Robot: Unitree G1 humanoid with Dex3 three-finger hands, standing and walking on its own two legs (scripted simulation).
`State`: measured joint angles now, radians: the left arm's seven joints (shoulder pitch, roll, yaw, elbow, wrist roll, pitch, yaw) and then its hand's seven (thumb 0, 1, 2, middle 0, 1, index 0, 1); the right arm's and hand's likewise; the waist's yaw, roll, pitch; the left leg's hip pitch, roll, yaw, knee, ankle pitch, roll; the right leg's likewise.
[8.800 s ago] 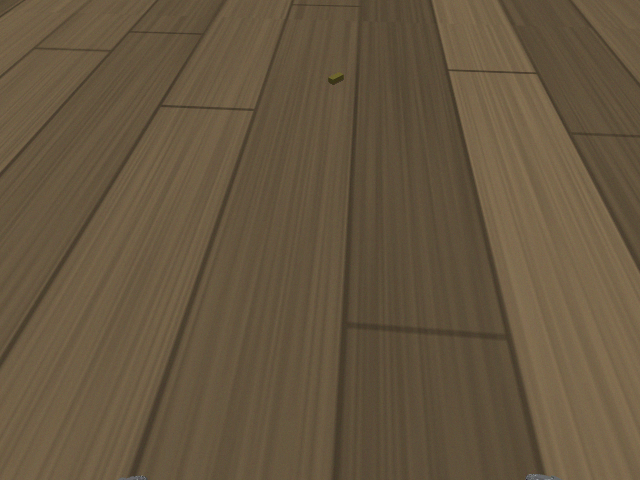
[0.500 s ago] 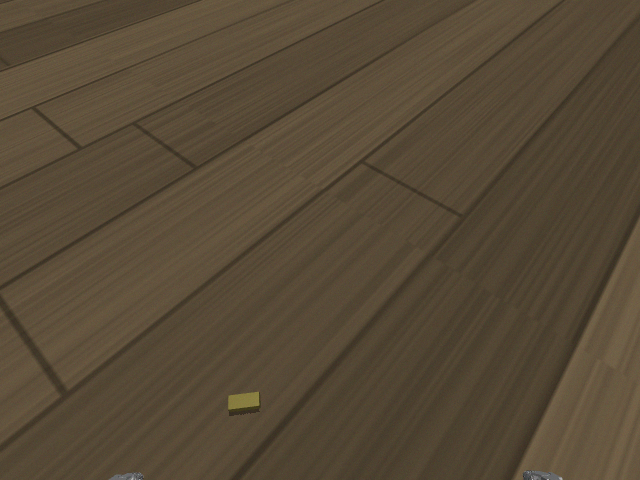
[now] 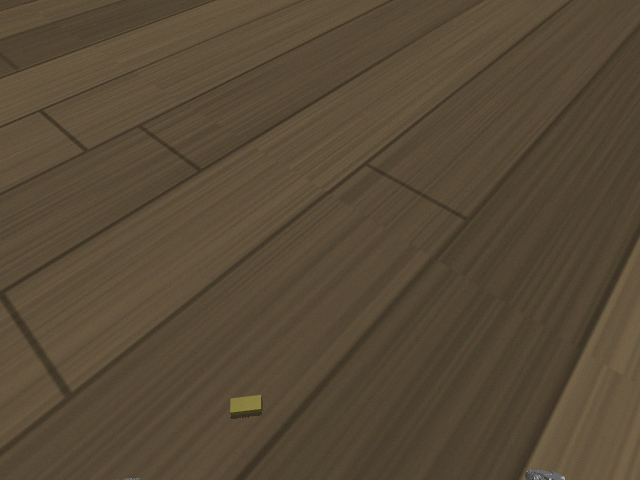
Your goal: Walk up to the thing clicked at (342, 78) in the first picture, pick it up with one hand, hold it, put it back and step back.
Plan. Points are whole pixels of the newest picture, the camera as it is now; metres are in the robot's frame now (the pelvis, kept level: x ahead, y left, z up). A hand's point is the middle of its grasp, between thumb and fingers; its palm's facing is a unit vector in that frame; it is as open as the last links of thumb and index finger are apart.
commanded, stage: stand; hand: left
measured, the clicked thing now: (246, 405) +0.41 +0.25 -0.77
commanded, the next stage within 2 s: none
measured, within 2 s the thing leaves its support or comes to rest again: neither
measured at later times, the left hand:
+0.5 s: hand out of the picture +0.08 +0.25 -0.16, palm faces -0.02 -0.94 -0.34, open 7.4 cm
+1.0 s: hand out of the picture +0.07 +0.24 -0.16, palm faces -0.03 -0.94 -0.34, open 7.4 cm
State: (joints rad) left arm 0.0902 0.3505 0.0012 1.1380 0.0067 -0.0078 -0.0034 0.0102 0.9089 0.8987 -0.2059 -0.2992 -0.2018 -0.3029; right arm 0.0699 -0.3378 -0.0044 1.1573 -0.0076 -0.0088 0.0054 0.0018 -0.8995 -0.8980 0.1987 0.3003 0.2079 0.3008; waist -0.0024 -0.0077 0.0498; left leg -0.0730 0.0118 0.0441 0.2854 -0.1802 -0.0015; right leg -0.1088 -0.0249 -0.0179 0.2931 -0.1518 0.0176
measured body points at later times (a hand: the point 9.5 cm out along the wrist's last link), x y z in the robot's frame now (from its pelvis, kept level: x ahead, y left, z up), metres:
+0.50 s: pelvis +0.00 -0.01 +0.00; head +0.00 -0.01 +0.45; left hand +0.08 +0.29 -0.13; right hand +0.07 -0.31 -0.13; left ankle -0.01 +0.12 -0.75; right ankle +0.01 -0.13 -0.75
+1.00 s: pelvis +0.00 -0.01 +0.00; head +0.01 -0.01 +0.45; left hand +0.07 +0.29 -0.13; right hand +0.07 -0.31 -0.13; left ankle -0.01 +0.12 -0.75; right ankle +0.01 -0.13 -0.75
